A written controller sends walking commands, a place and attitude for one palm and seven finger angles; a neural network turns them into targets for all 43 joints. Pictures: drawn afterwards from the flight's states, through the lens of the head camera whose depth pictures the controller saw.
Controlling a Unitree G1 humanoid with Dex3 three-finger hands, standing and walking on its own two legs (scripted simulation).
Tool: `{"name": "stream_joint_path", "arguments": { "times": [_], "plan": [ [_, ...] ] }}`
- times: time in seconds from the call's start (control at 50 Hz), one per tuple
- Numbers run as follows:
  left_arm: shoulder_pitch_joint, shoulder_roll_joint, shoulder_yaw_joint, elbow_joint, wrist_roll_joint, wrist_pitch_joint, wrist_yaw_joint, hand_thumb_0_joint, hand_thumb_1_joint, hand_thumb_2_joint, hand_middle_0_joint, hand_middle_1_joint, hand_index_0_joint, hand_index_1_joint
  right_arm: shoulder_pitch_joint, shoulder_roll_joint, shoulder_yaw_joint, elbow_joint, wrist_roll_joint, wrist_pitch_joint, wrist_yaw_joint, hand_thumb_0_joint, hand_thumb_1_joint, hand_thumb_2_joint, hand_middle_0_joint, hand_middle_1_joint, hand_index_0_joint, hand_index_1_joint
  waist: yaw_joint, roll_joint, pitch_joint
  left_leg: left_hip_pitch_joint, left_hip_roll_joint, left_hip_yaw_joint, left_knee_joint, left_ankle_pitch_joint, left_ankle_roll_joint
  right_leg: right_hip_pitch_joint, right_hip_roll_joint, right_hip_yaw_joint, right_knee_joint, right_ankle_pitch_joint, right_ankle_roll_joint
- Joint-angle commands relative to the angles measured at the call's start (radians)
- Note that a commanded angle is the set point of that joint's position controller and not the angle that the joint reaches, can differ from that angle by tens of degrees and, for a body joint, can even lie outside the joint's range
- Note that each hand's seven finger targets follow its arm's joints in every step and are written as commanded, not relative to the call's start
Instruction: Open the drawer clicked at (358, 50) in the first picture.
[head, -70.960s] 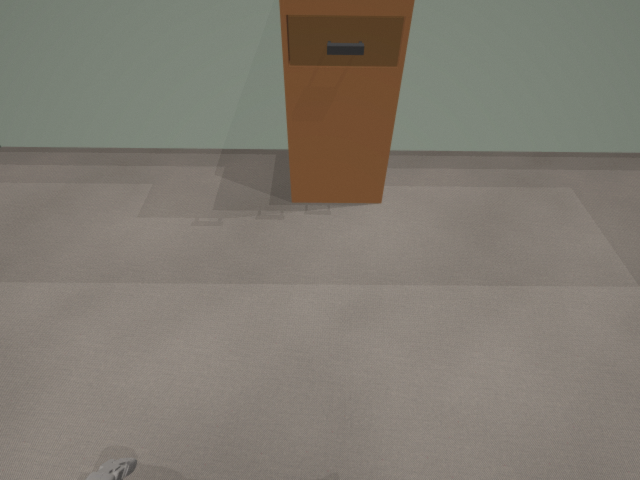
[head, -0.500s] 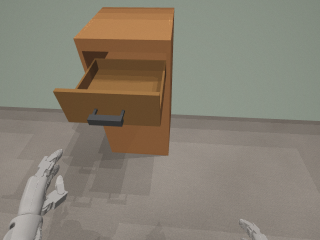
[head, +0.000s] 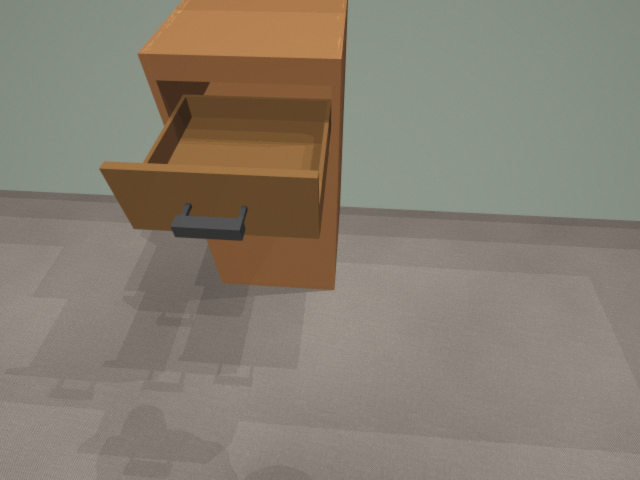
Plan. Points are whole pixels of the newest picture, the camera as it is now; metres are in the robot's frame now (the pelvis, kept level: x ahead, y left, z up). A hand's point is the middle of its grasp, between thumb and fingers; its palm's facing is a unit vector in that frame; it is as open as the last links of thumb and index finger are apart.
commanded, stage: let the arm hang, fingers relaxed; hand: left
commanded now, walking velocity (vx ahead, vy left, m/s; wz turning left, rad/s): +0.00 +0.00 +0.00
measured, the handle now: (212, 218) +0.54 +0.23 -0.04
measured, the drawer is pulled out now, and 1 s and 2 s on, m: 0.30 0.30 0.30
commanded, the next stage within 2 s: look to check the result in 0.50 s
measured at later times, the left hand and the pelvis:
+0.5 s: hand out of the picture -0.01 +0.16 -0.17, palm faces +0.00 -0.98 -0.20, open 7.3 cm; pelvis -0.01 -0.01 +0.00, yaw -1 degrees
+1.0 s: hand out of the picture +0.01 +0.17 -0.17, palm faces -0.01 -0.97 -0.24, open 7.3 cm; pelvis -0.01 -0.02 +0.00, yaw -1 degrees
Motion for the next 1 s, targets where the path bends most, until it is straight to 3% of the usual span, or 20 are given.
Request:
{"name": "stream_joint_path", "arguments": {
  "times": [0.0, 0.12, 0.22, 0.3, 0.38, 0.84, 0.92, 0.98],
  "plan": [
    [0.013, 0.085, 0.013, -0.005, -0.001, -0.026, 0.009, 0.0, 0.9, 0.9, -0.2, -0.3, -0.2, -0.3, 0.062, -0.084, -0.022, 0.005, 0.003, -0.019, -0.003, 0.0, -0.9, -0.9, 0.2, 0.3, 0.2, 0.3, -0.006, -0.044, 0.019, -0.041, 0.103, -0.11, -0.122, 0.061, 0.01, 0.005, -0.083, 0.096, -0.081, 0.027, -0.028],
    [0.019, 0.078, 0.012, 0.023, 0.0, -0.031, 0.015, 0.0, 0.9, 0.9, -0.2, -0.3, -0.2, -0.3, 0.062, -0.067, -0.025, 0.037, 0.003, -0.018, -0.001, 0.0, -0.9, -0.9, 0.2, 0.3, 0.2, 0.3, -0.003, -0.066, 0.042, -0.038, 0.098, -0.108, -0.139, 0.024, 0.01, -0.015, -0.078, 0.102, -0.098, -0.016, -0.024],
    [0.018, 0.068, 0.017, 0.026, 0.003, -0.033, 0.017, 0.0, 0.9, 0.9, -0.2, -0.3, -0.2, -0.3, 0.06, -0.05, -0.029, 0.048, 0.002, -0.017, -0.001, 0.0, -0.9, -0.9, 0.2, 0.3, 0.2, 0.3, -0.003, -0.043, 0.051, -0.047, 0.093, -0.101, -0.144, -0.017, 0.006, -0.028, -0.077, 0.11, -0.11, -0.054, -0.023],
    [0.006, 0.062, 0.02, 0.028, 0.002, -0.036, 0.016, 0.0, 0.9, 0.9, -0.2, -0.3, -0.2, -0.3, 0.059, -0.042, -0.028, 0.055, 0.0, -0.022, -0.003, 0.0, -0.9, -0.9, 0.2, 0.3, 0.2, 0.3, -0.004, 0.0, 0.045, -0.055, 0.093, -0.097, -0.144, 0.013, 0.002, -0.011, -0.079, 0.11, -0.101, -0.012, -0.025],
    [0.006, 0.06, 0.022, 0.031, 0.002, -0.039, 0.016, 0.0, 0.9, 0.9, -0.2, -0.3, -0.2, -0.3, 0.063, -0.04, -0.03, 0.054, 0.0, -0.024, -0.006, 0.0, -0.9, -0.9, 0.2, 0.3, 0.2, 0.3, -0.005, -0.013, 0.032, -0.043, 0.096, -0.097, -0.137, 0.051, 0.003, 0.001, -0.083, 0.109, -0.102, 0.023, -0.028],
    [-0.028, 0.096, 0.034, 0.028, 0.003, -0.043, 0.016, 0.0, 0.9, 0.9, -0.2, -0.3, -0.2, -0.3, 0.03, -0.084, -0.044, 0.047, -0.001, -0.019, -0.006, 0.0, -0.9, -0.9, 0.2, 0.3, 0.2, 0.3, -0.01, -0.028, 0.036, -0.014, 0.104, -0.091, -0.133, 0.031, -0.001, -0.022, -0.085, 0.124, -0.137, -0.022, -0.033],
    [-0.035, 0.11, 0.039, 0.022, 0.003, -0.048, 0.016, 0.0, 0.9, 0.9, -0.2, -0.3, -0.2, -0.3, 0.019, -0.099, -0.047, 0.042, 0.001, -0.022, -0.005, 0.0, -0.9, -0.9, 0.2, 0.3, 0.2, 0.3, -0.01, -0.038, -0.002, 0.007, 0.11, -0.095, -0.131, 0.065, -0.001, 0.002, -0.085, 0.126, -0.13, 0.026, -0.034],
    [-0.055, 0.118, 0.04, 0.021, 0.002, -0.047, 0.014, 0.0, 0.9, 0.9, -0.2, -0.3, -0.2, -0.3, 0.004, -0.108, -0.047, 0.044, -0.001, -0.022, -0.005, 0.0, -0.9, -0.9, 0.2, 0.3, 0.2, 0.3, -0.01, -0.033, 0.01, -0.004, 0.108, -0.094, -0.133, 0.065, -0.003, 0.005, -0.088, 0.129, -0.133, 0.03, -0.034]
  ]
}}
